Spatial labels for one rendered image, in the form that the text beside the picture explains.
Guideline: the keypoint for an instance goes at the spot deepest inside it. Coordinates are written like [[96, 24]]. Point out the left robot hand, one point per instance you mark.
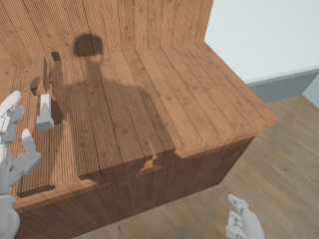
[[10, 115]]

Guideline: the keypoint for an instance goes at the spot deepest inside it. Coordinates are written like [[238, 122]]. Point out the tap lever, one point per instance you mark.
[[44, 121]]

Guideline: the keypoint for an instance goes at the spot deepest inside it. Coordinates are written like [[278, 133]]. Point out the counter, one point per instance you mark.
[[145, 112]]

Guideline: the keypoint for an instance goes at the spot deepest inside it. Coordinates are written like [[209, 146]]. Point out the right robot hand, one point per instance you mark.
[[248, 225]]

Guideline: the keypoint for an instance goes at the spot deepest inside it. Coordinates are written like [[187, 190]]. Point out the left robot forearm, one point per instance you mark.
[[9, 218]]

